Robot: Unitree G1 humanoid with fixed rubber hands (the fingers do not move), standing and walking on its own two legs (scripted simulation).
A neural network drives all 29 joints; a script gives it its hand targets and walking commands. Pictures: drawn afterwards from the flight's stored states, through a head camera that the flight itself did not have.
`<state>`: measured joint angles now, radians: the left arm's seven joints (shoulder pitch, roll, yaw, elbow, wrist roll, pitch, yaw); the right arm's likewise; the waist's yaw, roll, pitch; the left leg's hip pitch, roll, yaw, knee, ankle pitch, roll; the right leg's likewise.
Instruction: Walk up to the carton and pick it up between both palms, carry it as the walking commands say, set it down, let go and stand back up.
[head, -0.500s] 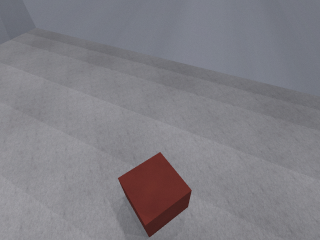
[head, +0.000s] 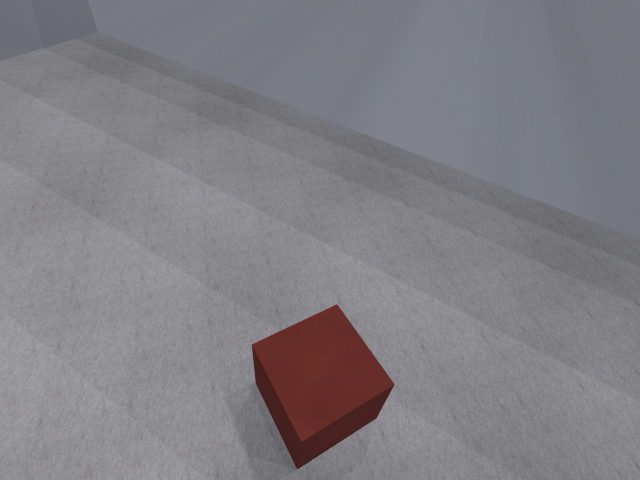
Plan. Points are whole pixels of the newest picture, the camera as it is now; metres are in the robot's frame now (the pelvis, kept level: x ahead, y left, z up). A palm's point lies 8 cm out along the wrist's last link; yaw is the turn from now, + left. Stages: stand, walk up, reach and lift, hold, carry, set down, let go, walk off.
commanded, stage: walk up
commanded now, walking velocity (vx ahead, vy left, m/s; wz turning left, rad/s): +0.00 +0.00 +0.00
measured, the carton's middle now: (317, 383) +0.52 -0.05 -0.65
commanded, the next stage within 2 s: none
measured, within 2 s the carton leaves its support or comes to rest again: neither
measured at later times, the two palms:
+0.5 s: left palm out of the picture +0.09 +0.18 -0.13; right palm out of the picture -0.04 -0.39 -0.11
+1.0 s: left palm out of the picture -0.01 -0.02 -0.15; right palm (589, 422) +0.25 -0.44 -0.13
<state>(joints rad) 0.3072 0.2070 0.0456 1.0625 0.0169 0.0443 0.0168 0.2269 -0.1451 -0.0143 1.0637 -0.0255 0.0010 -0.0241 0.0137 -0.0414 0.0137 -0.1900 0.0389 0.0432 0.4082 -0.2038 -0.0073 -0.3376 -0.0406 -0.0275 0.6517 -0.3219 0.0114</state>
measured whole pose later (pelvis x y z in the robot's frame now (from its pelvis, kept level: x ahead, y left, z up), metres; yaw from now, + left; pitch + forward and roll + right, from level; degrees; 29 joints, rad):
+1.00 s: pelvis +0.09 -0.24 -0.01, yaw +23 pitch +0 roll -1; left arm 0.31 0.18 0.03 1.01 0.03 0.03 0.02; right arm 0.20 -0.20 -0.05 0.93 -0.01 0.01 -0.06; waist 0.01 -0.01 0.06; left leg -0.18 0.00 0.07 0.52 -0.35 0.04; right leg -0.38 0.00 -0.11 0.91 -0.44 0.02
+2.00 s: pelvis +0.12 -0.23 +0.00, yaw +25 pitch -1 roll -1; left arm 0.24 0.16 0.01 1.16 0.00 0.00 0.04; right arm 0.25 -0.14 -0.01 1.15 0.00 -0.03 -0.04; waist 0.00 0.00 0.05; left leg -0.05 -0.01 0.10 0.35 -0.29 0.04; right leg -0.16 -0.07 -0.06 0.36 -0.18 0.05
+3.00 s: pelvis +0.08 -0.27 -0.05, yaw +29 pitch +17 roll -1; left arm 0.02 0.17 0.10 0.45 0.05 0.51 -0.06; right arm 0.09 -0.11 -0.10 0.40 -0.02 0.52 0.01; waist -0.02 0.01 -0.04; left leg -0.77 0.01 -0.01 0.90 -0.43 0.00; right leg -0.83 -0.02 0.01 0.84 -0.31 0.03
